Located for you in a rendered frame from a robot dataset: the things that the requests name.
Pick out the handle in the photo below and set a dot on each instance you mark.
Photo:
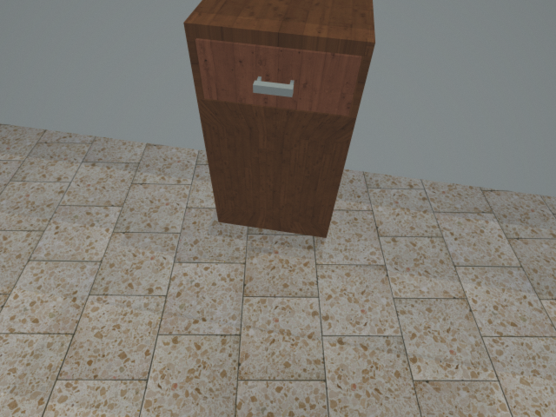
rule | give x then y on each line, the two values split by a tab
276	89

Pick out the drawer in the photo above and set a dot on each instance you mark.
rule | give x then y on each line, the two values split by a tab
324	81

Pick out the cabinet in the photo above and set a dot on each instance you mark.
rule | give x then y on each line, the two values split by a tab
276	168

